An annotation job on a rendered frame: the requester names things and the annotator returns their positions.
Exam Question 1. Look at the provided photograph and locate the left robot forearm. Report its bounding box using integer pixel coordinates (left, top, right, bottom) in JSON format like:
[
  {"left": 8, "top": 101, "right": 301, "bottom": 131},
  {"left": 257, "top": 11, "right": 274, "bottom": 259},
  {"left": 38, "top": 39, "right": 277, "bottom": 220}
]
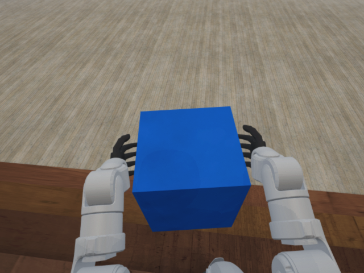
[{"left": 71, "top": 158, "right": 130, "bottom": 273}]

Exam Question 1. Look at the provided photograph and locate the right robot forearm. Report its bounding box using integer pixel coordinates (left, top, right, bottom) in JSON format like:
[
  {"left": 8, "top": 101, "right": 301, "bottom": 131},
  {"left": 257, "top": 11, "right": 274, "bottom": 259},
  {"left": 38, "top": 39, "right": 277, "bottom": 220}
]
[{"left": 251, "top": 147, "right": 341, "bottom": 273}]

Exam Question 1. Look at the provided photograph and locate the robot right shin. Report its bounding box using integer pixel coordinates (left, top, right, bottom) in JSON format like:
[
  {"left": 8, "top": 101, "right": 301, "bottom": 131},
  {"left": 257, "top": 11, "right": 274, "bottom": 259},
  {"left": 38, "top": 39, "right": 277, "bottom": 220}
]
[{"left": 210, "top": 258, "right": 224, "bottom": 266}]

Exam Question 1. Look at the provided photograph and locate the carton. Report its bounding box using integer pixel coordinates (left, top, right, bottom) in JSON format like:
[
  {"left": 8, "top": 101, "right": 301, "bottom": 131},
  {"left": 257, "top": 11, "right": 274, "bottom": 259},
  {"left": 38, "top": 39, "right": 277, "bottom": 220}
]
[{"left": 132, "top": 106, "right": 251, "bottom": 232}]

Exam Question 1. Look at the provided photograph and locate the robot right thigh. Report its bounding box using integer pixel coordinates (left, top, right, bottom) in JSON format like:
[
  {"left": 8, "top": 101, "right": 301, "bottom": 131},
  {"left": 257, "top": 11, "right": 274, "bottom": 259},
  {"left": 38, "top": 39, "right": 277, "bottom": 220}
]
[{"left": 206, "top": 261, "right": 244, "bottom": 273}]

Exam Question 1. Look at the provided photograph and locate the left robot hand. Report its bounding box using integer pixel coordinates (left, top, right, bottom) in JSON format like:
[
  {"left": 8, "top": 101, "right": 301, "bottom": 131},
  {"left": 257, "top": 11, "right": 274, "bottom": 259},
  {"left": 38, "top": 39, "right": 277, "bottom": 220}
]
[{"left": 110, "top": 134, "right": 137, "bottom": 176}]

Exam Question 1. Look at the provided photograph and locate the right robot hand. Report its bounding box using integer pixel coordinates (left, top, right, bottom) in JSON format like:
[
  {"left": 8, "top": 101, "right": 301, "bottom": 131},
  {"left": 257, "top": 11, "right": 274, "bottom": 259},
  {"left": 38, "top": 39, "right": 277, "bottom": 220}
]
[{"left": 238, "top": 125, "right": 266, "bottom": 167}]

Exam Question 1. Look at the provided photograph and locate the robot right upper arm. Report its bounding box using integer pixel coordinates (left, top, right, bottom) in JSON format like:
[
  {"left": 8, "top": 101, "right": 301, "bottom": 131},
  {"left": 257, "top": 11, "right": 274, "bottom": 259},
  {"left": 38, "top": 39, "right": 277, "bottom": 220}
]
[{"left": 271, "top": 249, "right": 340, "bottom": 273}]

